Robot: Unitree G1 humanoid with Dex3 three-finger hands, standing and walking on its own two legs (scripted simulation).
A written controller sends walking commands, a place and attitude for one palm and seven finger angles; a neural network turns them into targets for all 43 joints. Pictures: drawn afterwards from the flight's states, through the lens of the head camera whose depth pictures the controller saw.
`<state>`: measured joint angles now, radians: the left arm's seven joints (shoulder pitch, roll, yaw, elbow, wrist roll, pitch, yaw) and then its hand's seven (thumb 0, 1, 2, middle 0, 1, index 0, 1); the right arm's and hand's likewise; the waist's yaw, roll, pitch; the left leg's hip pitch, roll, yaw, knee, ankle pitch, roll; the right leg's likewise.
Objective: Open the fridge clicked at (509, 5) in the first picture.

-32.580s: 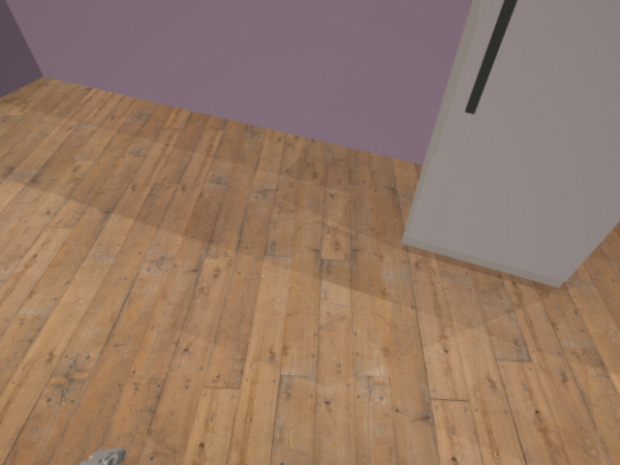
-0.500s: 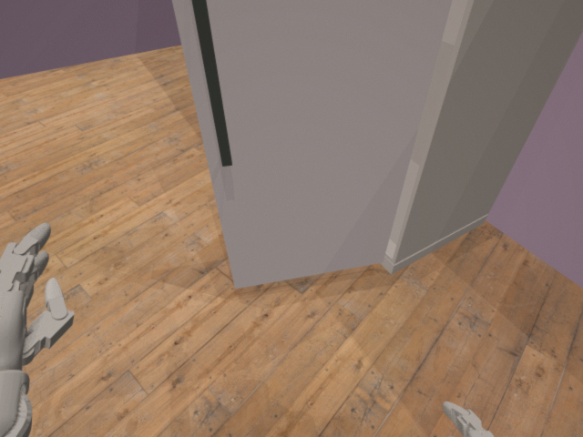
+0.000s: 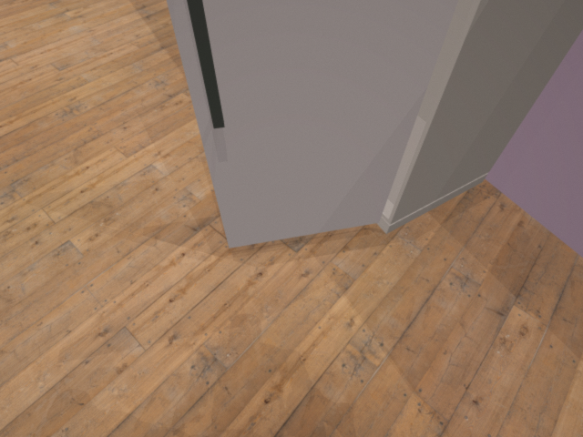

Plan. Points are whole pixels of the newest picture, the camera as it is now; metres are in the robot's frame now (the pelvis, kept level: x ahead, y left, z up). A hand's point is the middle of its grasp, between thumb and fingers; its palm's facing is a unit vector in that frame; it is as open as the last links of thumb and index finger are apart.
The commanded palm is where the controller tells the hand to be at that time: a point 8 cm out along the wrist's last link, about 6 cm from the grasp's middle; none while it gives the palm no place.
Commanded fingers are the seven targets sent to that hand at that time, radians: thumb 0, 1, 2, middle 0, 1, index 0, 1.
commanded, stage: let the arm hang, fingers relaxed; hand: left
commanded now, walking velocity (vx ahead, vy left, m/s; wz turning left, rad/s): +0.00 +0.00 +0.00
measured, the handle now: (197, 11) +0.77 +0.22 +0.18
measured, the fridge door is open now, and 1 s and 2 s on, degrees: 71 71 71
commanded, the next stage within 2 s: look to check the result in 0.54 s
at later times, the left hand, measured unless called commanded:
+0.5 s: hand out of the picture +0.07 +0.21 -0.17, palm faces -0.05 -0.98 -0.20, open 7.3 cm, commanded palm none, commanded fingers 0.00 0.90 0.90 -0.20 -0.30 -0.20 -0.30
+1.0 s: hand out of the picture +0.03 +0.22 -0.18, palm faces -0.05 -0.98 -0.17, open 7.3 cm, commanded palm none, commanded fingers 0.00 0.90 0.90 -0.20 -0.30 -0.20 -0.30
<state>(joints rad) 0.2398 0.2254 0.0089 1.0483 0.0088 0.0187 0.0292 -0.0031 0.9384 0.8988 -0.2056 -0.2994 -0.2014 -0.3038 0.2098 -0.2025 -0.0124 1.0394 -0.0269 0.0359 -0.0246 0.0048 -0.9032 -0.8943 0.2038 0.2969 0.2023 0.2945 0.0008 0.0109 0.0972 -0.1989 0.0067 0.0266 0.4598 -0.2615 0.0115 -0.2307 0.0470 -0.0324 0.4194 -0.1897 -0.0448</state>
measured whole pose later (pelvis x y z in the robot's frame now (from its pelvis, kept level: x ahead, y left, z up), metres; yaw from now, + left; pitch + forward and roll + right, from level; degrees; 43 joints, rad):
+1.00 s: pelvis +0.02 +0.06 +0.00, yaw -3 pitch -1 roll +0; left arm 0.22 0.15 -0.01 1.17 0.01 0.01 0.04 0.01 0.92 0.90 -0.20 -0.30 -0.20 -0.30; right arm 0.24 -0.13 0.00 1.15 -0.02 -0.01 -0.04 0.00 -0.90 -0.89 0.20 0.30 0.20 0.29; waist -0.01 -0.01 0.07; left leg -0.11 -0.07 0.10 0.38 -0.27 0.09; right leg -0.19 -0.02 0.05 0.42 -0.22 0.04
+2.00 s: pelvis +0.03 +0.05 +0.00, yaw -3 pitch -1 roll +0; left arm 0.21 0.16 -0.01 1.16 0.01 0.01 0.04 0.01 0.92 0.90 -0.20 -0.30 -0.20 -0.30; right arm 0.24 -0.14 0.00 1.16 -0.02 -0.01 -0.04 0.00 -0.90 -0.89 0.20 0.30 0.20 0.29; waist -0.02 -0.01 0.08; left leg -0.09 -0.06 0.10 0.37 -0.27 0.09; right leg -0.18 -0.01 0.05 0.41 -0.22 0.03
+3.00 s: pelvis +0.03 +0.05 +0.00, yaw -3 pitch -1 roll +0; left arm 0.20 0.16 -0.01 1.15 0.01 0.01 0.04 0.00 0.92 0.90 -0.20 -0.30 -0.20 -0.30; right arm 0.24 -0.14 0.00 1.16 -0.02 -0.01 -0.04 0.00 -0.90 -0.89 0.20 0.30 0.20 0.29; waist -0.02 -0.01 0.08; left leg -0.08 -0.06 0.10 0.36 -0.27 0.09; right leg -0.17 -0.01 0.05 0.41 -0.22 0.03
